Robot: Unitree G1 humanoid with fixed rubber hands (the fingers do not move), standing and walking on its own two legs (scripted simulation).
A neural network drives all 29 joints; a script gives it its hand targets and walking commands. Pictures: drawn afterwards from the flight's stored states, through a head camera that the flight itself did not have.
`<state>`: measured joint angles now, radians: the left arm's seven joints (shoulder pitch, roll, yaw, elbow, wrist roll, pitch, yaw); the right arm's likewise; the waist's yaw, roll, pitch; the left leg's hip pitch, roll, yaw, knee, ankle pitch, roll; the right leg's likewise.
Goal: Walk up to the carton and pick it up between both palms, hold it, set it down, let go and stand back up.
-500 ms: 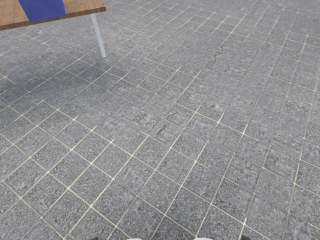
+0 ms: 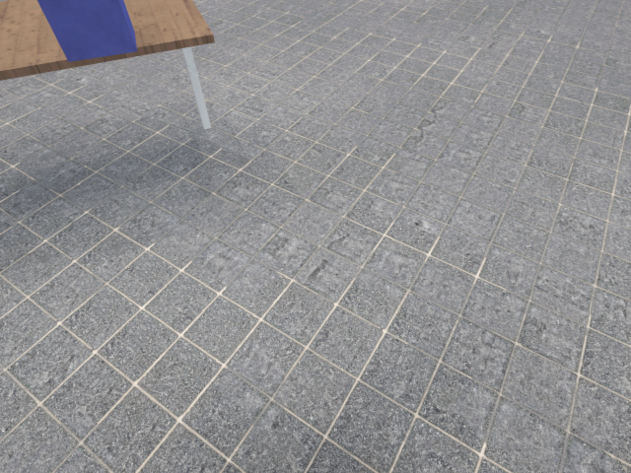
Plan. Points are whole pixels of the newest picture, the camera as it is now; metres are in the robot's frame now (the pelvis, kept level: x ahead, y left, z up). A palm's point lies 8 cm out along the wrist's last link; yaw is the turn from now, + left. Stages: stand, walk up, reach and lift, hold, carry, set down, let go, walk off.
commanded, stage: stand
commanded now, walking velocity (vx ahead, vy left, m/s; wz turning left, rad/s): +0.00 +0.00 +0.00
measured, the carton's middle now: (89, 13) +1.31 +0.70 +0.03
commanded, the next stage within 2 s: walk up in 1.30 s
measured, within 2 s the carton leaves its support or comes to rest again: neither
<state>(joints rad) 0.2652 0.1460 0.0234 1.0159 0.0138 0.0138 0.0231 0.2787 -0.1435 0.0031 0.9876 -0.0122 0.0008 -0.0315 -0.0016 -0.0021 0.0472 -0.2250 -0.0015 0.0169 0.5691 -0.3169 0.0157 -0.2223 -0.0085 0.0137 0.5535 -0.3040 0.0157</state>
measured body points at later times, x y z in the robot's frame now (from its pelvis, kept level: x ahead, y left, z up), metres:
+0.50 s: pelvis -0.01 +0.01 +0.01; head -0.01 +0.01 +0.45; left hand -0.03 +0.20 -0.16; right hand -0.03 -0.20 -0.16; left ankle -0.01 +0.11 -0.73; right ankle +0.00 -0.13 -0.73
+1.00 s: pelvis -0.02 +0.01 +0.01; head -0.02 +0.01 +0.46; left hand -0.04 +0.20 -0.16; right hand -0.04 -0.19 -0.16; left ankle -0.01 +0.11 -0.73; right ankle +0.00 -0.13 -0.73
